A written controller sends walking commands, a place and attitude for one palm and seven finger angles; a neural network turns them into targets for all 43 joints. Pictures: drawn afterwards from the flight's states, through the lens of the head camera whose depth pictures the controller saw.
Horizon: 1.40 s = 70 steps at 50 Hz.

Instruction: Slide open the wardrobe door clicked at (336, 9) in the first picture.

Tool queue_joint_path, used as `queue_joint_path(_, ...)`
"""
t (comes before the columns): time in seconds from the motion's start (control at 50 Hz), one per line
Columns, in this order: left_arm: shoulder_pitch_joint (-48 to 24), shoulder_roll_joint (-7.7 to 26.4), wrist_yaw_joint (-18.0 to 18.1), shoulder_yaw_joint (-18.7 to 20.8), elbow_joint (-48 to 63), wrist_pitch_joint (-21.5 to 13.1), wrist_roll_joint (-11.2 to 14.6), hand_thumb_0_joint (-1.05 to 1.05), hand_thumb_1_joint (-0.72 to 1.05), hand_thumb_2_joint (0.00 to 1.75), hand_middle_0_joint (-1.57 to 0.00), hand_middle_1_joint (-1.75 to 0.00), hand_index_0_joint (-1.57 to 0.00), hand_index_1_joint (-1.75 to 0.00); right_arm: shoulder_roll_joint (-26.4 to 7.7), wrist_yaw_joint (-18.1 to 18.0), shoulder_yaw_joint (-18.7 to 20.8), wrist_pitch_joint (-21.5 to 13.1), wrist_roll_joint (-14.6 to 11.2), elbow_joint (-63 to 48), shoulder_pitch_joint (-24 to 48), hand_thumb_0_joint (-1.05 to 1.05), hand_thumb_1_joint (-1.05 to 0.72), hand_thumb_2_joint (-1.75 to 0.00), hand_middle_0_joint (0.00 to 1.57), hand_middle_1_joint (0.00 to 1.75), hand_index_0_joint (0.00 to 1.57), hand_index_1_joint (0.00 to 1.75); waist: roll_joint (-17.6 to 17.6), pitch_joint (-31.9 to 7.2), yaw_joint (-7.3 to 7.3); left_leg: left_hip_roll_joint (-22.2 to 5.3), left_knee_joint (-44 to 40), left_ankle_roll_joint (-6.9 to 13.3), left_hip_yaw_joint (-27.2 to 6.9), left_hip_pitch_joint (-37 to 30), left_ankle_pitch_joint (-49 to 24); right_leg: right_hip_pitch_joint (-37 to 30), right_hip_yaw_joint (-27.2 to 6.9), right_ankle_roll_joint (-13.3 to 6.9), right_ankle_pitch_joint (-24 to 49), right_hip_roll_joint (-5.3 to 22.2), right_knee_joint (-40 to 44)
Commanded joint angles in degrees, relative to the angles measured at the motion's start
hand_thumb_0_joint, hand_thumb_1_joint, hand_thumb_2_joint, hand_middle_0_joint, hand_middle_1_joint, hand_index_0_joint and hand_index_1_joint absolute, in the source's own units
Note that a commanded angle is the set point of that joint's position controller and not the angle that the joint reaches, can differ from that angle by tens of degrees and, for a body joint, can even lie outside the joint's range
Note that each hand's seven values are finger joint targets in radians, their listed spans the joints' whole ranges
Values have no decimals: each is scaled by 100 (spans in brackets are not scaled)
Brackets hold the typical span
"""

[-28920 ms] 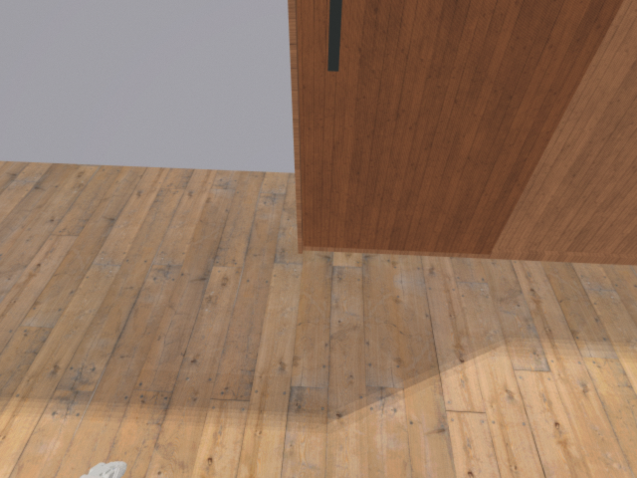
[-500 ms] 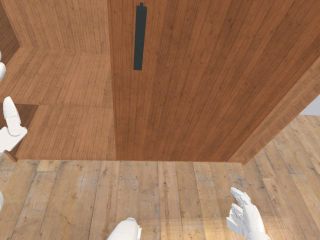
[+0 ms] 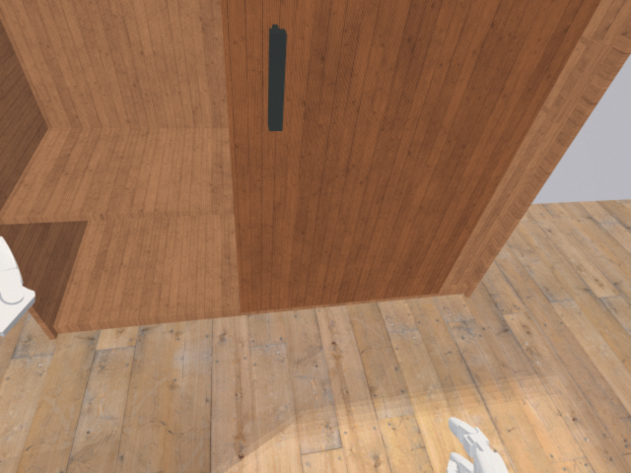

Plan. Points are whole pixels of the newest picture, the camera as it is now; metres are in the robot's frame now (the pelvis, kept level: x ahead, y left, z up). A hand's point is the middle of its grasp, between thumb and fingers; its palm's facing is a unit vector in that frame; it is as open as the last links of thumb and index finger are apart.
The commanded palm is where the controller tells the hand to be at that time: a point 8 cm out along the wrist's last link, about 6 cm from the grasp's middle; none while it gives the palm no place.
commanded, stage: stop stepping back and stand still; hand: left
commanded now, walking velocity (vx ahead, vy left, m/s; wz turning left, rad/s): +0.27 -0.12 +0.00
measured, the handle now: (275, 79) +0.78 +0.11 +0.15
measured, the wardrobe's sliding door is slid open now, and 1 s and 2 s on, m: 0.60 0.60 0.60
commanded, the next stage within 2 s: let the arm hang, fingers relaxed in 1.06 s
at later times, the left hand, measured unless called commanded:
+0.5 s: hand out of the picture +0.18 +0.27 +0.20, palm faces +0.51 -0.75 -0.42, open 7.4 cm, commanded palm +0.11 +0.31 +0.20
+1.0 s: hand (14, 278) +0.23 +0.29 +0.19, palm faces +0.42 -0.77 -0.48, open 7.4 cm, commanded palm +0.17 +0.33 +0.20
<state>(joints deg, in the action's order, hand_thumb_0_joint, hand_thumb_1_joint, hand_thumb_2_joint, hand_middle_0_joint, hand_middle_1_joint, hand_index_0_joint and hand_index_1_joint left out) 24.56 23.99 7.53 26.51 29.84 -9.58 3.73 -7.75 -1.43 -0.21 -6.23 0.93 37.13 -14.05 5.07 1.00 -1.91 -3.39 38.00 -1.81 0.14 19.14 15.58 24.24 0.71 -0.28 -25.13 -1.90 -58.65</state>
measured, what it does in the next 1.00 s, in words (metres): steps on the spot: right foot, then left foot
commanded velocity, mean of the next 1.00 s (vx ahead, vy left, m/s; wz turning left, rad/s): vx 0.05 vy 0.01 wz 0.00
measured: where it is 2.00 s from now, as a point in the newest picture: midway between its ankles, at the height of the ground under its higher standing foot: outside the picture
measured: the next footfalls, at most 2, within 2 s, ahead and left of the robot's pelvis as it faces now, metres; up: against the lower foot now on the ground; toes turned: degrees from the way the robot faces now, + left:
right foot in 0.12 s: +0.05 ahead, -0.08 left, +0.00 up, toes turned +1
left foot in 0.40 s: +0.07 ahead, +0.14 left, +0.00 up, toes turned +6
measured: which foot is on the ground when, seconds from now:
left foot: down 0.00-0.10, up 0.12-0.38, down 0.40-1.00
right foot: up 0.00-0.10, down 0.12-1.00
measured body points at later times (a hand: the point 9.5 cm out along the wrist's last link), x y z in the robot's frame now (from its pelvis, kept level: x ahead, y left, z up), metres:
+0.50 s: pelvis -0.01 +0.00 +0.01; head -0.02 +0.00 +0.46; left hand +0.15 +0.31 +0.22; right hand +0.16 -0.24 -0.07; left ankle +0.01 +0.15 -0.72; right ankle +0.01 -0.08 -0.72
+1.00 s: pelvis +0.04 +0.02 +0.02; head +0.07 +0.03 +0.47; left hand +0.21 +0.33 +0.21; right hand +0.23 -0.19 -0.06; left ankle +0.03 +0.14 -0.72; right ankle +0.01 -0.08 -0.72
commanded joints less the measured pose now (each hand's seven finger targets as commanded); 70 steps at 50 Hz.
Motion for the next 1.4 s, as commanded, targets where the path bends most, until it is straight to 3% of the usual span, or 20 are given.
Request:
queue_joint_path(0.0, 555, 1185, 138, 649, 1896, -622, -128, 0, 90, 90, -20, -30, -20, -30, -1070, -26, 373, -276, 13, -1107, 784, 0, -90, -90, 20, 30, 20, 30, -2757, -370, 283, -1058, -2709, 697, -864, 1456, 2825, -1808, 509, -164, 25, -88, 1286)
queue_joint_path(0.06, 866, 1141, 261, 708, 931, -369, -178, 0, 90, 90, -20, -30, -20, -30, -964, -130, 371, -108, -61, -1028, 556, 0, -90, -90, 20, 30, 20, 30, -1044, -525, 350, -241, 30, 353, 208, 1889, 2282, -2735, 100, -532, -645, 71, 3296)
queue_joint_path(0.08, 615, 1267, 276, 754, 808, -304, -187, 0, 90, 90, -20, -30, -20, -30, -904, -140, 408, -24, -94, -1050, 593, 0, -90, -90, 20, 30, 20, 30, 740, -384, 309, 264, 2117, 221, 458, 2566, 1643, -2476, -2298, -1185, -1411, 1334, 4286)
queue_joint_path(0.1, -16, 1427, 280, 854, 988, -398, -110, 0, 90, 90, -20, -30, -20, -30, -1065, -201, 406, -93, -109, -1027, 676, 0, -90, -90, 20, 30, 20, 30, 846, -81, 165, 250, 3468, 158, -4, 2677, 1275, -1586, -3444, -1563, -929, 2109, 4827)
queue_joint_path(0.16, -354, 1089, 202, 511, 463, -439, -162, 0, 90, 90, -20, -30, -20, -30, -1037, -236, 370, -142, -48, -687, 581, 0, -90, -90, 20, 30, 20, 30, 206, 262, 39, -138, 3279, 179, -229, 1905, 766, -63, -2710, -1203, -2644, 1866, 4976)
queue_joint_path(0.32, -664, 869, 367, 80, 847, -572, -255, 0, 90, 90, -20, -30, -20, -30, -1052, -440, 305, -450, 6, -800, 628, 0, -90, -90, 20, 30, 20, 30, 76, -175, 181, 216, -832, 364, 742, -831, 428, -335, -834, -739, -1121, 1252, 4051)
queue_joint_path(0.34, -676, 971, 378, 190, 1049, -622, -215, 0, 90, 90, -20, -30, -20, -30, -1129, -443, 343, -480, -16, -836, 561, 0, -90, -90, 20, 30, 20, 30, -379, -215, 146, 27, -1304, 448, 423, -1127, 535, -316, -671, -555, -653, 1067, 3411)
queue_joint_path(0.38, -511, 1096, 407, 407, 1412, -715, -231, 0, 90, 90, -20, -30, -20, -30, -1296, -376, 387, -448, -61, -985, 558, 0, -90, -90, 20, 30, 20, 30, -2131, -323, 237, -1367, -2086, 1042, -1768, -1558, -16, 429, 145, -28, 147, 220, 1545)
queue_joint_path(0.44, 23, 1102, 292, 603, 1044, -688, -221, 0, 90, 90, -20, -30, -20, -30, -1070, -271, 310, -453, -47, -856, 616, 0, -90, -90, 20, 30, 20, 30, -2494, 104, 170, -1243, -2462, 1048, -1326, 208, 1452, -619, 113, 44, -34, 288, 1804)
queue_joint_path(0.48, 235, 1061, 287, 599, 1044, -706, -265, 0, 90, 90, -20, -30, -20, -30, -1084, -240, 289, -484, -94, -885, 610, 0, -90, -90, 20, 30, 20, 30, -1866, 3, 217, -751, -1718, 705, -451, 811, 1583, -1718, 182, 76, 711, 245, 2911)
queue_joint_path(0.5, 541, 1027, 283, 645, 717, -664, -220, 0, 90, 90, -20, -30, -20, -30, -1074, -216, 308, -473, -115, -900, 565, 0, -90, -90, 20, 30, 20, 30, -997, -84, 243, -400, -1113, 523, -112, 885, 1355, -1872, -221, -1, 618, 367, 3411)
queue_joint_path(0.54, 609, 974, 247, 557, 600, -612, -135, 0, 90, 90, -20, -30, -20, -30, -1092, -149, 438, -406, -141, -944, 510, 0, -90, -90, 20, 30, 20, 30, 820, -148, 200, 224, 793, 190, 248, 989, 709, -1463, -2562, -658, 514, 1638, 4434)
queue_joint_path(0.56, 510, 903, 275, 510, 597, -636, -101, 0, 90, 90, -20, -30, -20, -30, -1116, -101, 423, -393, -163, -926, 561, 0, -90, -90, 20, 30, 20, 30, 463, -185, 186, 181, 1249, 148, 65, 1205, 763, -1753, -2778, -957, 1637, 1942, 4363)
queue_joint_path(0.62, 156, 934, 317, 432, 669, -747, -165, 0, 90, 90, -20, -30, -20, -30, -942, -149, 229, -388, -122, -804, 555, 0, -90, -90, 20, 30, 20, 30, 26, -536, 161, 21, 100, 233, 30, 660, 675, -2282, -1407, -856, 4106, 1662, 3395)
queue_joint_path(0.7, 34, 958, 308, 367, 833, -738, -129, 0, 90, 90, -20, -30, -20, -30, -1133, -269, 319, -348, -114, -864, 713, 0, -90, -90, 20, 30, 20, 30, -679, -700, 273, -445, -1381, 450, -412, -1141, -1758, -1270, -464, -5, 2238, 693, 3061)
queue_joint_path(0.92, 830, 997, 250, 544, 1041, -655, -55, 0, 90, 90, -20, -30, -20, -30, -1081, -232, 277, -249, -171, -1077, 600, 0, -90, -90, 20, 30, 20, 30, -848, -1242, 218, -302, -974, 290, -64, -958, -2994, -2090, -341, -22, 4002, 588, 3101)
queue_joint_path(1.12, 645, 942, 243, 387, 864, -563, -20, 0, 90, 90, -20, -30, -20, -30, -1122, -321, 235, -181, -168, -1152, 647, 0, -90, -90, 20, 30, 20, 30, -952, -888, 217, -303, -1336, 278, -132, -721, -2175, -1847, -272, 39, 3128, 477, 3359)
queue_joint_path(1.14, 64, 60, -510, -2126, -3399, 323, -395, 0, 90, 90, -20, -30, -20, -30, -2136, 207, 421, -435, -294, -148, 1151, 0, -90, -90, 20, 30, 20, 30, -968, -302, -1, -340, -544, 288, -109, -337, -2651, -1060, 119, -76, 3527, 1020, 2729)
queue_joint_path(1.26, -868, -32, -775, -2269, -5394, 883, -528, 0, 90, 90, -20, -30, -20, -30, -1786, 161, 264, 327, 34, 222, 661, 0, -90, -90, 20, 30, 20, 30, 309, -409, 207, -421, -1140, 515, -623, -25, -1417, -1041, -201, -134, 1570, 777, 3003)
queue_joint_path(1.38, -1154, -182, -674, -2527, -7410, 976, -468, 0, 90, 90, -20, -30, -20, -30, -1411, 99, 71, 580, 75, 1011, 515, 0, -90, -90, 20, 30, 20, 30, -610, -354, 177, -185, -1485, 379, -407, -424, -1077, -1316, -498, -115, 1533, 845, 3499)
